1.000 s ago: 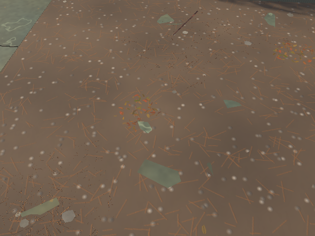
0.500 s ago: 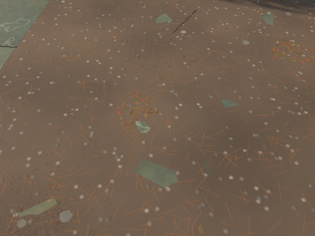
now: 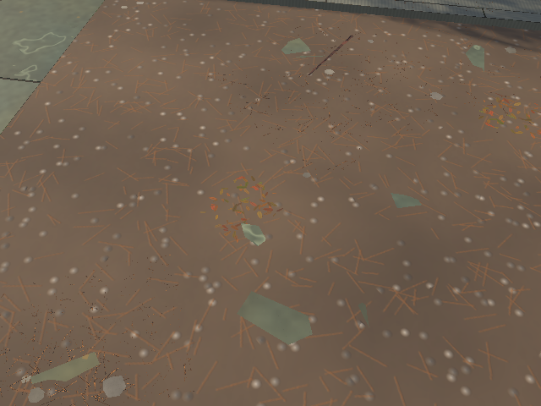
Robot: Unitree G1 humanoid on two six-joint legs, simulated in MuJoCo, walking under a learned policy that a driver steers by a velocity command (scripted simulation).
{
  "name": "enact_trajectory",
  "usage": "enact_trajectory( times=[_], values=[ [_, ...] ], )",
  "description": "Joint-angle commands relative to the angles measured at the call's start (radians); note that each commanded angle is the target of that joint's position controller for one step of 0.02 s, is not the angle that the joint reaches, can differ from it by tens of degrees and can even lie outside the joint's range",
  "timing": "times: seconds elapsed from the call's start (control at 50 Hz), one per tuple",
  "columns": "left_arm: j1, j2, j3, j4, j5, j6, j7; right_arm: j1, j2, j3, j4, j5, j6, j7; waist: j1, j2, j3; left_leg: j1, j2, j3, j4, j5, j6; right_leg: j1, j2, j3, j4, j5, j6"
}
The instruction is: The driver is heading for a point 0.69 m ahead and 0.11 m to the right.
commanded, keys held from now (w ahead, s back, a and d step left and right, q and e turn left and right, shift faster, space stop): w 0.26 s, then w+e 0.68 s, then no key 0.06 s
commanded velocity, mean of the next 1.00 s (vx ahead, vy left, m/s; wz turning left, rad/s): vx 0.45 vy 0.00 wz -0.30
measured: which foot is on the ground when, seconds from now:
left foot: up 0.00-0.06, down 0.08-0.60, up 0.62-1.00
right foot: down 0.00-0.08, up 0.10-0.56, down 0.58-1.00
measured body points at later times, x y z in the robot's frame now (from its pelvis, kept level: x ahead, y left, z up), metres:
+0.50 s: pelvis +0.21 +0.04 -0.02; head +0.24 +0.04 +0.43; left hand +0.43 +0.25 -0.12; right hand +0.12 -0.21 -0.15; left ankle +0.05 +0.13 -0.75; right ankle +0.40 -0.10 -0.71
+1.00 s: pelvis +0.51 -0.01 -0.01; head +0.54 -0.03 +0.44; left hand +0.64 +0.26 -0.12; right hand +0.65 -0.31 -0.09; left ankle +0.73 +0.07 -0.72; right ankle +0.41 -0.08 -0.75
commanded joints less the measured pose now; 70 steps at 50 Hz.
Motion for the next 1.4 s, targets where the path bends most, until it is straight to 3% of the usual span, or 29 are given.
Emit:
enact_trajectory(
  times=[0.02, 0.06, 0.08, 0.1, 0.12, 0.14, 0.22, 0.32, 0.46, 0.52, 0.56, 0.58, 0.6, 0.62, 0.64, 0.66, 0.68, 0.74, 0.84, 0.94, 1.04, 1.06, 1.08, 1.1, 1.14, 1.18, 1.28, 1.34, 1.4],
  values=[
    [-0.044, 0.17, 0.032, -0.053, -0.014, -0.003, -0.002, -0.001, -0.052, -0.011, -0.03, 0.004, -0.027, 0.014, -0.055, -0.071, 0.086, 0.129, -0.032, 0.063, -0.197, 0.157, -0.01, -0.185, -0.201, 0.171, -0.133, -0.176, -0.151],
    [-0.051, 0.142, 0.021, -0.059, -0.01, -0.003, -0.007, 0.141, -0.077, -0.027, 0.022, 0.005, -0.016, 0.008, -0.118, -0.034, 0.053, 0.345, -0.064, 0.068, -0.238, 0.165, -0.009, -0.317, -0.16, 0.14, -0.013, -0.173, -0.122],
    [-0.08, 0.084, 0.001, -0.074, 0.001, -0.011, -0.014, 0.236, -0.123, -0.04, 0.035, 0.004, -0.016, 0.001, -0.165, 0.073, 0.033, 0.457, 0.055, -0.106, -0.329, 0.076, 0.033, -0.414, -0.093, 0.055, 0.229, -0.107, -0.07],
    [-0.096, 0.008, -0.019, -0.118, 0.017, -0.028, -0.017, 0.338, -0.232, -0.057, 0.036, -0.006, -0.018, -0.002, -0.171, 0.325, -0.025, 0.564, 0.293, -0.514, -0.484, -0.104, 0.145, -0.602, 0.004, -0.06, 0.601, -0.217, -0.006],
    [-0.1, 0.043, -0.009, -0.138, -0.009, -0.043, -0.016, 0.343, -0.23, -0.049, 0.048, -0.028, -0.036, 0.014, -0.153, 0.29, -0.016, 0.514, 0.385, -0.783, -0.579, -0.31, 0.252, -0.701, 0.017, 0.056, 0.812, -0.297, -0.019],
    [-0.113, 0.092, 0.0, -0.146, -0.031, -0.055, -0.02, 0.233, -0.182, -0.031, 0.014, -0.022, -0.051, 0.022, -0.108, 0.185, 0.083, 0.454, 0.371, -0.705, -0.583, -0.352, 0.238, -0.788, -0.053, 0.096, 0.892, -0.207, -0.041],
    [-0.127, 0.112, 0.018, -0.126, 0.001, -0.059, -0.032, 0.113, -0.086, 0.006, -0.035, -0.028, -0.047, 0.036, -0.048, 0.125, 0.105, 0.335, 0.191, -0.289, -0.599, 0.139, 0.122, -0.679, -0.149, 0.048, 0.76, 0.082, -0.032],
    [-0.263, 0.048, 0.003, -0.178, 0.003, -0.037, -0.04, 0.196, -0.124, 0.004, -0.023, -0.039, -0.034, 0.005, -0.075, 0.091, 0.111, 0.332, 0.159, -0.113, -0.617, 0.447, 0.138, -0.705, -0.136, 0.004, 0.561, 0.236, 0.025],
    [-0.464, 0.022, -0.019, -0.268, -0.006, -0.04, -0.077, 0.256, -0.135, 0.002, -0.017, -0.029, -0.026, -0.009, -0.111, 0.081, 0.156, 0.409, 0.191, 0.04, -0.629, 0.524, 0.114, -0.622, -0.077, -0.038, 0.266, 0.353, -0.025],
    [-0.451, 0.054, -0.006, -0.29, -0.003, -0.046, -0.1, 0.22, -0.167, -0.009, -0.042, -0.032, -0.007, -0.015, -0.062, 0.109, 0.1, 0.514, 0.22, 0.084, -0.486, 0.923, 0.093, -0.541, -0.024, -0.09, 0.253, 0.237, -0.075],
    [-0.273, 0.122, 0.03, -0.256, -0.004, -0.041, -0.102, 0.192, -0.196, -0.017, -0.071, -0.043, 0.016, -0.025, 0.036, 0.154, -0.032, 0.535, 0.212, 0.115, -0.205, 1.246, 0.069, -0.326, 0.052, -0.137, 0.266, 0.152, -0.116],
    [-0.112, 0.176, 0.06, -0.217, -0.006, -0.035, -0.094, 0.178, -0.202, -0.016, -0.091, -0.044, 0.021, -0.028, 0.116, 0.135, -0.118, 0.405, 0.181, 0.131, 0.029, 1.187, 0.038, -0.071, 0.057, -0.095, 0.22, 0.189, -0.153],
    [0.031, 0.277, 0.092, -0.202, 0.007, -0.022, -0.074, 0.233, -0.144, 0.006, -0.134, -0.057, 0.002, -0.018, 0.115, -0.041, -0.262, 0.01, 0.088, 0.135, 0.409, 0.779, -0.013, 0.345, -0.174, 0.289, 0.23, 0.11, -0.277],
    [0.027, 0.271, 0.084, -0.209, 0.003, -0.019, -0.068, 0.276, -0.047, 0.04, -0.143, -0.05, -0.044, 0.006, 0.058, -0.185, -0.393, -0.289, -0.117, -0.024, 0.71, -0.14, -0.044, 0.547, -0.379, 0.828, 0.026, -0.058, -0.427],
    [0.011, 0.201, 0.066, -0.202, 0.011, -0.023, -0.062, 0.157, -0.146, 0.011, -0.178, -0.009, -0.085, 0.021, 0.096, -0.115, -0.312, -0.4, -0.051, -0.166, 0.767, -0.115, -0.003, 0.496, -0.335, 0.772, -0.038, -0.091, -0.361],
    [-0.052, 0.167, 0.056, -0.214, 0.013, -0.03, -0.058, 0.07, -0.178, 0.005, -0.221, 0.016, -0.103, 0.022, 0.071, -0.062, -0.166, -0.429, -0.001, -0.145, 0.712, -0.034, 0.02, 0.337, -0.301, 0.609, -0.056, -0.026, -0.314],
    [-0.131, 0.141, 0.047, -0.233, 0.014, -0.039, -0.063, 0.041, -0.174, 0.001, -0.226, 0.004, -0.108, 0.012, 0.019, 0.057, -0.074, -0.384, 0.037, -0.132, 0.615, 0.027, 0.019, 0.153, -0.255, 0.497, -0.082, 0.085, -0.288],
    [-0.218, 0.117, 0.037, -0.269, 0.02, -0.043, -0.061, 0.083, -0.153, -0.014, -0.24, -0.031, -0.066, -0.002, -0.074, 0.034, -0.004, -0.221, 0.093, -0.124, 0.448, 0.069, -0.019, -0.122, -0.176, 0.351, -0.142, 0.231, -0.272],
    [-0.131, 0.176, 0.055, -0.262, 0.009, -0.037, -0.026, -0.1, -0.116, -0.003, -0.328, -0.051, -0.044, -0.011, -0.027, -0.007, 0.046, -0.193, 0.052, -0.07, 0.067, 0.346, -0.088, -0.268, -0.092, 0.221, -0.15, 0.252, -0.23],
    [-0.036, 0.178, 0.059, -0.24, -0.007, -0.019, -0.016, -0.244, -0.125, -0.001, -0.391, -0.022, -0.056, 0.006, 0.038, -0.047, 0.02, -0.104, -0.016, -0.086, -0.189, 0.491, -0.086, -0.19, -0.106, 0.286, -0.07, 0.146, -0.176],
    [-0.038, 0.126, 0.042, -0.249, 0.013, 0.008, 0.002, -0.097, -0.186, -0.026, -0.37, -0.058, -0.085, 0.019, -0.047, -0.076, -0.077, 0.091, -0.015, -0.066, -0.328, 0.526, 0.016, -0.032, -0.074, 0.31, 0.263, 0.449, -0.08],
    [-0.042, 0.082, 0.024, -0.278, 0.029, 0.005, 0.002, 0.023, -0.24, -0.035, -0.365, -0.081, -0.089, 0.015, -0.094, 0.014, -0.218, 0.344, 0.146, -0.194, -0.255, 0.824, 0.083, -0.144, -0.017, 0.256, 0.503, 0.281, -0.035],
    [0.167, 0.026, 0.005, -0.255, 0.016, -0.004, -0.005, 0.087, -0.283, -0.049, -0.345, -0.076, -0.066, 0.017, -0.036, 0.307, -0.367, 0.689, 0.4, -0.525, -0.211, 1.016, 0.287, -0.449, 0.13, 0.164, 0.829, -0.387, 0.036],
    [0.198, 0.127, 0.019, -0.241, 0.003, -0.003, -0.007, 0.111, -0.235, -0.045, -0.344, -0.038, -0.047, 0.026, -0.053, 0.269, -0.404, 0.68, 0.428, -0.673, -0.265, 0.746, 0.296, -0.544, 0.074, 0.204, 0.963, -0.428, 0.049],
    [-0.008, 0.176, 0.037, -0.268, 0.002, 0.025, 0.005, -0.008, -0.147, -0.013, -0.369, -0.042, -0.029, 0.026, -0.075, 0.081, -0.181, 0.434, 0.314, -0.448, -0.319, 0.626, 0.215, -0.578, 0.013, 0.164, 0.98, -0.293, 0.077],
    [-0.039, 0.13, 0.034, -0.282, 0.016, 0.05, 0.009, -0.087, -0.107, 0.008, -0.358, -0.056, -0.023, 0.033, -0.016, 0.105, -0.083, 0.209, 0.231, -0.307, -0.372, 0.671, 0.19, -0.462, -0.054, 0.139, 0.821, -0.23, 0.086],
    [-0.031, 0.056, 0.009, -0.272, 0.025, 0.06, 0.011, -0.104, -0.152, -0.009, -0.317, -0.048, -0.008, 0.027, -0.003, 0.172, -0.14, 0.126, 0.175, -0.16, -0.394, 0.815, 0.208, -0.213, -0.047, 0.042, 0.437, -0.084, 0.108],
    [-0.063, 0.077, 0.016, -0.27, 0.026, 0.074, 0.007, -0.111, -0.158, -0.007, -0.304, -0.033, 0.012, 0.021, -0.004, 0.156, -0.128, 0.097, 0.174, -0.167, -0.403, 0.508, 0.191, -0.121, -0.041, 0.022, 0.28, 0.037, 0.086],
    [-0.115, 0.105, 0.02, -0.295, 0.053, 0.078, 0.01, -0.065, -0.101, 0.017, -0.277, -0.037, 0.017, 0.025, -0.007, 0.098, -0.055, -0.021, 0.098, -0.155, -0.393, 0.076, 0.072, -0.001, -0.102, 0.097, 0.102, 0.194, 0.021]
  ],
)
